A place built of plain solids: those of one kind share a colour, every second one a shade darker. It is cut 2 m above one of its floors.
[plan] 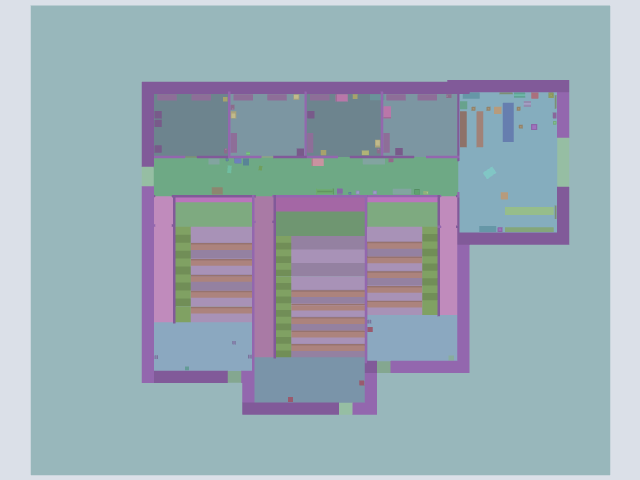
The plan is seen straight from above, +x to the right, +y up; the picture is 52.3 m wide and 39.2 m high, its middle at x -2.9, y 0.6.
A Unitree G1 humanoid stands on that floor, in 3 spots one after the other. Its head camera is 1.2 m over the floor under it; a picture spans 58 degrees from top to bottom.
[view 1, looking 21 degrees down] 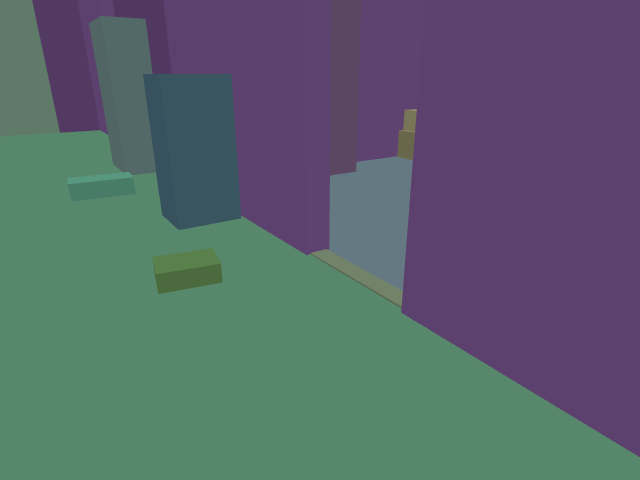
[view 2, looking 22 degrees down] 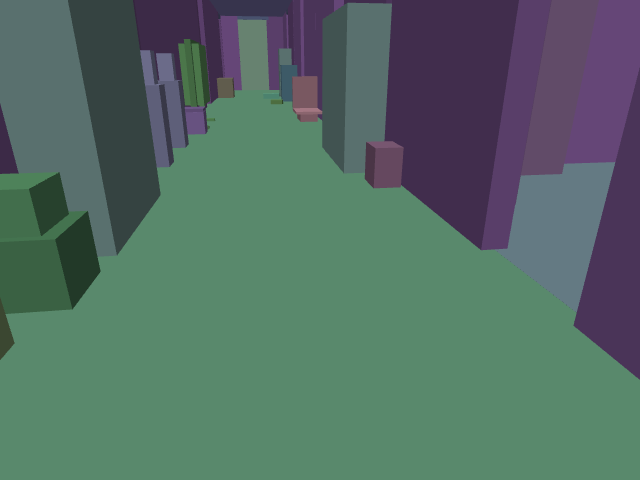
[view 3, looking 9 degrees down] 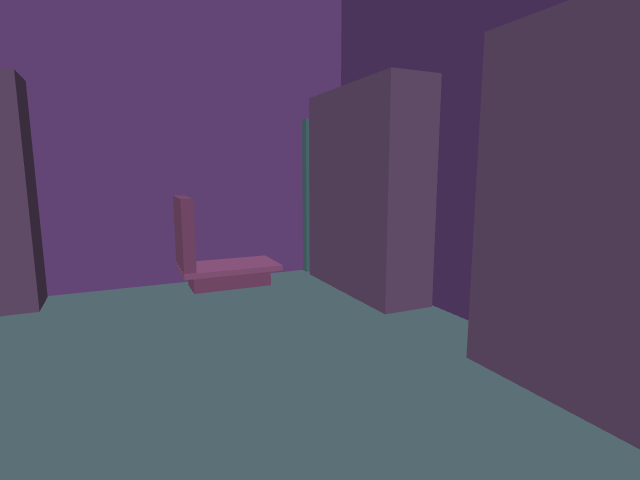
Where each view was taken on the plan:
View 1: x -5.28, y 5.78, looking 146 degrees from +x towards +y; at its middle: wall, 3.10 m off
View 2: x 7.40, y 5.78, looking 172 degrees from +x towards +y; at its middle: floor_spine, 3.20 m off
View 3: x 7.08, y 10.01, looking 155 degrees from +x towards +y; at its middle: shelves_service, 4.78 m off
